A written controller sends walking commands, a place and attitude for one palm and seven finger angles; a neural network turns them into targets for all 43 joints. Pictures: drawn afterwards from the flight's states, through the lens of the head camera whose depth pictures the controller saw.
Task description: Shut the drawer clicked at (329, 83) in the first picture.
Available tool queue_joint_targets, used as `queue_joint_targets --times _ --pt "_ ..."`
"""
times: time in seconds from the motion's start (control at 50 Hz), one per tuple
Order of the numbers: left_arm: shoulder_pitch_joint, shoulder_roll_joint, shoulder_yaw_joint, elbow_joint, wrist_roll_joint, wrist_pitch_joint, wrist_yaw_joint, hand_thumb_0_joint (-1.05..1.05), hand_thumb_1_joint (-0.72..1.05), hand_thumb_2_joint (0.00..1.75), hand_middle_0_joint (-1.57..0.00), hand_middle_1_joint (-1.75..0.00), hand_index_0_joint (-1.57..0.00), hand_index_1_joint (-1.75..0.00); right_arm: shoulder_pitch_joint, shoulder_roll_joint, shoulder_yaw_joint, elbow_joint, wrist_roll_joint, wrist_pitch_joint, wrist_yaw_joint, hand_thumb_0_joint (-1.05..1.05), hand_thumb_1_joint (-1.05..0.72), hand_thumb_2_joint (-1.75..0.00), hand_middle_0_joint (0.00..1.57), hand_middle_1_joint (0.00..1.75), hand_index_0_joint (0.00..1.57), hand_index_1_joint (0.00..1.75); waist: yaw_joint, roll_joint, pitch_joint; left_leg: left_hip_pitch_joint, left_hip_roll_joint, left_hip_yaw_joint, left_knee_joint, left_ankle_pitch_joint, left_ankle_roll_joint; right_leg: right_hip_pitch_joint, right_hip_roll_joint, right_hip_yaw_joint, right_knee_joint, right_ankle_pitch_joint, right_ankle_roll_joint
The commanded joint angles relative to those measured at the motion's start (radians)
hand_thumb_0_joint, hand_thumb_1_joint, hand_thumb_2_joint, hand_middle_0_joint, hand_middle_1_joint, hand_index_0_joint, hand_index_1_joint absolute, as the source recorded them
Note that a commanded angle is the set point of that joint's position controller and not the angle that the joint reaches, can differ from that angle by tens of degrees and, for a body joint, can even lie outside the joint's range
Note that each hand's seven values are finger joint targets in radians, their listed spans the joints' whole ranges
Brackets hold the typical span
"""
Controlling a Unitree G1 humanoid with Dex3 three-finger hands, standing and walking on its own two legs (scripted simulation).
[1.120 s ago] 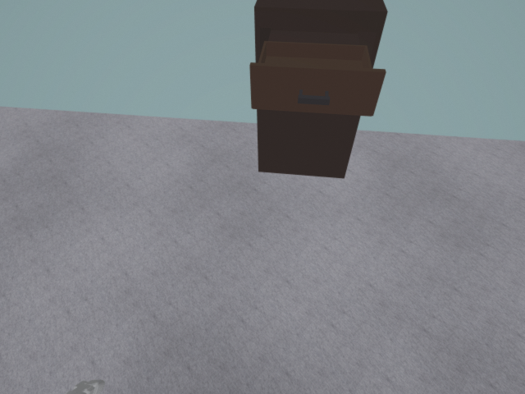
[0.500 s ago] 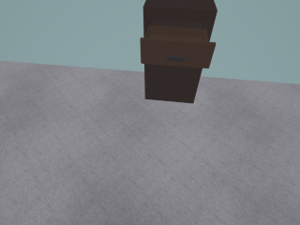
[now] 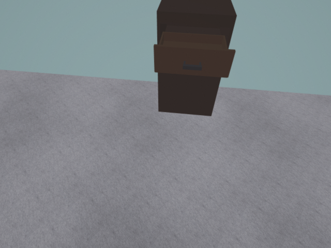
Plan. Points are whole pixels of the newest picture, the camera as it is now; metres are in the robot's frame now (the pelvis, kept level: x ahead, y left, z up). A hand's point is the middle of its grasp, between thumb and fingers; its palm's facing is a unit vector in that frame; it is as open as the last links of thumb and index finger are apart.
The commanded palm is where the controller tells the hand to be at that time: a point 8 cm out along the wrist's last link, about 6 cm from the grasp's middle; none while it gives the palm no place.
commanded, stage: look at it before walking up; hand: left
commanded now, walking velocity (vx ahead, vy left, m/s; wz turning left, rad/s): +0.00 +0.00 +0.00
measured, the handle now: (192, 65) +1.02 -0.09 -0.09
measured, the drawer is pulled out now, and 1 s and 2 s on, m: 0.30 0.30 0.30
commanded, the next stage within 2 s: walk to a spot facing it in 0.32 s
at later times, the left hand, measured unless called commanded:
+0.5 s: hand out of the picture +0.06 +0.25 -0.16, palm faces -0.01 -0.94 -0.33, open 7.4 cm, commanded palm none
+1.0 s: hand out of the picture +0.10 +0.15 -0.17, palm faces -0.17 -0.97 -0.19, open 7.4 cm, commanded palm none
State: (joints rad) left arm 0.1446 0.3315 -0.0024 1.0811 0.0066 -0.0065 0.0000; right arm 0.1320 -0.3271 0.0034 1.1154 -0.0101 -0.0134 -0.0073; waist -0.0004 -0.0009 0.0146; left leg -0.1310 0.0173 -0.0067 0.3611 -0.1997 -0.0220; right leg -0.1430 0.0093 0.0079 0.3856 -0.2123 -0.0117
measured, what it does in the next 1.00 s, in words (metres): walks ahead, turning right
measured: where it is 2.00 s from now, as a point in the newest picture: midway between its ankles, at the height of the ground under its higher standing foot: (194, 217)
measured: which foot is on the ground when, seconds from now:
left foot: down 0.00-0.78, up 0.80-1.00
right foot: down 0.00-1.00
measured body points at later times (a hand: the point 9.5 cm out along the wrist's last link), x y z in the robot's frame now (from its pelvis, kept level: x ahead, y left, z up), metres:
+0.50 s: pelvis +0.00 +0.01 +0.00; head +0.00 +0.01 +0.45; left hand +0.06 +0.30 -0.14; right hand +0.07 -0.28 -0.14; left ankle +0.00 +0.13 -0.75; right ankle +0.00 -0.11 -0.75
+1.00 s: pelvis +0.10 -0.03 -0.01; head +0.12 -0.04 +0.44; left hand +0.11 +0.20 -0.15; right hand +0.10 -0.28 -0.16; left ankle +0.17 +0.10 -0.67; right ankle +0.04 -0.10 -0.75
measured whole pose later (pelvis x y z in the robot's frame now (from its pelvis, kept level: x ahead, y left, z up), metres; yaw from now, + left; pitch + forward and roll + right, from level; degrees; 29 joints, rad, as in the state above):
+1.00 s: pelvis +0.10 -0.03 -0.01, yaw -15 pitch +0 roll +0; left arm 0.43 0.14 0.04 1.01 0.02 -0.05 0.00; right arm 0.20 -0.20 -0.06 1.00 -0.02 0.00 0.01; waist 0.03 0.01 0.04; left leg -0.58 0.11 0.06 1.09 -0.29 -0.06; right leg -0.14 0.06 0.03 0.44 -0.30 -0.07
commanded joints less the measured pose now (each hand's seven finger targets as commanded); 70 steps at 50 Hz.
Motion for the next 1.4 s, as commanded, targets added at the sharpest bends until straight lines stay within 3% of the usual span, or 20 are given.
queue_joint_targets --times 0.0,0.4,0.52,0.62,0.68,0.72,0.74,0.76,0.78,0.84,0.92,1.04,1.12,1.16,1.18,1.2,1.22,1.26,1.34,1.38 --pt "-0.033 0.208 0.040 -0.057 0.004 -0.023 0.011 0.00 0.90 0.90 -0.20 -0.30 -0.20 -0.30 -0.044 -0.203 -0.038 -0.063 0.000 -0.026 -0.009 0.00 -0.90 -0.90 0.20 0.30 0.20 0.30 0.003 0.000 -0.032 -0.001 0.101 -0.089 -0.053 0.107 0.042 -0.020 -0.123 0.117 -0.080 0.094 -0.022" --pt "-0.017 0.203 0.035 -0.045 0.005 -0.022 0.011 0.00 0.90 0.90 -0.20 -0.30 -0.20 -0.30 -0.040 -0.201 -0.037 -0.056 0.003 -0.026 -0.009 0.00 -0.90 -0.90 0.20 0.30 0.20 0.30 0.005 -0.003 -0.028 0.006 0.104 -0.096 -0.068 0.118 0.043 -0.009 -0.123 0.107 -0.087 0.104 -0.015" --pt "0.094 0.099 0.036 -0.059 0.014 0.021 -0.005 0.00 0.90 0.90 -0.20 -0.30 -0.20 -0.30 0.075 -0.102 -0.037 -0.059 -0.011 -0.001 -0.005 0.00 -0.90 -0.90 0.20 0.30 0.20 0.30 0.004 -0.011 0.080 -0.068 0.103 -0.038 -0.008 -0.304 0.041 -0.166 -0.073 0.180 -0.043 -0.303 -0.037" --pt "0.133 0.040 0.057 -0.131 0.016 0.004 -0.023 0.00 0.90 0.90 -0.20 -0.30 -0.20 -0.30 0.154 -0.139 -0.075 -0.104 -0.008 -0.022 -0.012 0.00 -0.90 -0.90 0.20 0.30 0.20 0.30 -0.012 0.123 0.096 0.009 0.243 -0.179 -0.052 -0.379 0.130 -0.349 0.027 0.098 0.236 -0.258 -0.040" --pt "0.056 -0.006 0.065 -0.181 0.014 -0.011 -0.033 0.00 0.90 0.90 -0.20 -0.30 -0.20 -0.30 0.207 -0.125 -0.089 -0.104 -0.009 -0.042 -0.015 0.00 -0.90 -0.90 0.20 0.30 0.20 0.30 -0.037 0.171 0.098 0.105 0.372 -0.175 -0.064 -0.044 0.208 -0.442 -0.027 -0.026 0.393 -0.294 -0.008" --pt "0.139 -0.037 0.071 -0.157 0.015 -0.018 -0.040 0.00 0.90 0.90 -0.20 -0.30 -0.20 -0.30 0.165 -0.105 -0.086 -0.109 -0.015 -0.043 -0.016 0.00 -0.90 -0.90 0.20 0.30 0.20 0.30 0.017 0.124 0.067 0.006 0.325 -0.025 0.068 0.085 0.154 -0.244 -0.036 -0.071 0.274 -0.215 -0.017" --pt "0.277 -0.031 0.079 -0.111 0.018 -0.021 -0.039 0.00 0.90 0.90 -0.20 -0.30 -0.20 -0.30 0.119 -0.091 -0.082 -0.122 -0.012 -0.042 -0.015 0.00 -0.90 -0.90 0.20 0.30 0.20 0.30 0.088 0.063 0.023 -0.127 0.255 0.079 0.270 0.065 0.102 -0.016 -0.005 -0.086 0.146 -0.097 -0.031" --pt "0.423 0.086 0.105 -0.074 0.024 -0.036 -0.023 0.00 0.90 0.90 -0.20 -0.30 -0.20 -0.30 0.094 -0.019 -0.067 -0.162 0.001 -0.042 -0.004 0.00 -0.90 -0.90 0.20 0.30 0.20 0.30 0.142 -0.283 -0.021 -0.422 0.122 0.202 0.621 -0.110 0.026 0.219 -0.199 0.275 -0.041 -0.119 -0.111" --pt "0.522 0.133 0.112 -0.050 0.004 -0.044 -0.006 0.00 0.90 0.90 -0.20 -0.30 -0.20 -0.30 -0.020 -0.008 -0.059 -0.229 -0.003 -0.055 0.001 0.00 -0.90 -0.90 0.20 0.30 0.20 0.30 0.167 -0.354 0.016 -0.615 0.033 0.145 0.810 -0.365 0.005 0.239 -0.361 0.611 -0.146 0.103 -0.200" --pt "0.395 0.044 0.089 -0.089 0.012 -0.047 0.012 0.00 0.90 0.90 -0.20 -0.30 -0.20 -0.30 -0.047 0.015 -0.068 -0.220 -0.011 -0.052 0.000 0.00 -0.90 -0.90 0.20 0.30 0.20 0.30 0.083 -0.040 0.079 -0.634 0.118 0.011 0.862 -0.205 -0.007 0.116 -0.317 0.473 -0.112 0.150 -0.253" --pt "0.321 0.017 0.091 -0.115 0.019 -0.062 0.013 0.00 0.90 0.90 -0.20 -0.30 -0.20 -0.30 0.006 0.053 -0.080 -0.220 -0.011 -0.028 0.015 0.00 -0.90 -0.90 0.20 0.30 0.20 0.30 0.022 -0.077 0.059 -0.565 0.114 0.036 0.756 -0.075 -0.039 0.003 -0.238 0.332 -0.155 0.106 -0.219" --pt "0.333 0.021 0.095 -0.113 0.021 -0.065 0.017 0.00 0.90 0.90 -0.20 -0.30 -0.20 -0.30 -0.094 0.073 -0.082 -0.299 -0.005 -0.037 0.030 0.00 -0.90 -0.90 0.20 0.30 0.20 0.30 0.046 -0.115 0.068 -0.537 0.081 0.052 0.524 0.008 -0.040 0.035 -0.187 0.306 -0.139 0.165 -0.184" --pt "0.301 0.049 0.109 -0.133 0.024 -0.053 0.016 0.00 0.90 0.90 -0.20 -0.30 -0.20 -0.30 -0.088 0.070 -0.080 -0.323 0.003 -0.054 0.026 0.00 -0.90 -0.90 0.20 0.30 0.20 0.30 0.042 -0.152 0.049 -0.297 0.022 0.081 0.317 -0.030 -0.016 -0.017 -0.173 0.316 -0.069 0.242 -0.156" --pt "0.267 0.047 0.114 -0.142 0.020 -0.049 0.013 0.00 0.90 0.90 -0.20 -0.30 -0.20 -0.30 0.075 0.032 -0.089 -0.281 -0.001 -0.062 0.007 0.00 -0.90 -0.90 0.20 0.30 0.20 0.30 -0.035 -0.116 -0.001 -0.012 -0.001 0.085 0.170 0.003 0.000 -0.126 -0.108 0.284 0.110 0.288 -0.120" --pt "0.261 0.008 0.116 -0.157 0.013 -0.049 0.006 0.00 0.90 0.90 -0.20 -0.30 -0.20 -0.30 0.239 -0.039 -0.106 -0.239 -0.007 -0.066 -0.011 0.00 -0.90 -0.90 0.20 0.30 0.20 0.30 -0.099 -0.024 -0.095 0.238 0.099 -0.014 0.134 -0.039 0.025 -0.248 -0.049 0.236 0.327 0.215 -0.092" --pt "0.299 -0.057 0.113 -0.176 0.000 -0.044 -0.008 0.00 0.90 0.90 -0.20 -0.30 -0.20 -0.30 0.362 -0.164 -0.130 -0.214 -0.025 -0.069 -0.016 0.00 -0.90 -0.90 0.20 0.30 0.20 0.30 -0.118 0.318 -0.200 0.374 0.438 -0.432 0.010 -0.125 0.124 -0.440 0.090 0.066 0.697 -0.322 -0.029" --pt "0.252 -0.051 0.108 -0.205 0.007 -0.051 -0.013 0.00 0.90 0.90 -0.20 -0.30 -0.20 -0.30 0.364 -0.153 -0.113 -0.221 -0.017 -0.059 -0.014 0.00 -0.90 -0.90 0.20 0.30 0.20 0.30 -0.109 0.230 -0.138 0.247 0.513 -0.578 -0.109 -0.229 0.196 -0.506 0.051 0.074 0.876 -0.358 -0.031" --pt "0.200 -0.055 0.104 -0.211 0.018 -0.039 -0.024 0.00 0.90 0.90 -0.20 -0.30 -0.20 -0.30 0.194 -0.058 -0.095 -0.253 -0.014 -0.061 -0.012 0.00 -0.90 -0.90 0.20 0.30 0.20 0.30 -0.040 0.235 -0.014 0.018 0.453 -0.425 -0.167 -0.450 0.186 -0.563 -0.047 0.044 1.004 -0.231 -0.027" --pt "0.191 -0.085 0.102 -0.199 0.028 0.008 -0.053 0.00 0.90 0.90 -0.20 -0.30 -0.20 -0.30 0.138 0.032 -0.071 -0.232 -0.013 -0.082 -0.016 0.00 -0.90 -0.90 0.20 0.30 0.20 0.30 0.027 0.161 0.019 -0.130 0.327 -0.039 -0.156 -0.110 0.126 -0.474 -0.112 0.003 0.869 -0.062 0.001" --pt "0.164 -0.094 0.099 -0.212 0.028 0.019 -0.056 0.00 0.90 0.90 -0.20 -0.30 -0.20 -0.30 0.164 0.025 -0.072 -0.220 -0.011 -0.088 -0.017 0.00 -0.90 -0.90 0.20 0.30 0.20 0.30 0.029 0.125 0.013 -0.101 0.334 0.010 -0.166 -0.037 0.142 -0.491 -0.121 -0.005 0.801 -0.030 0.014"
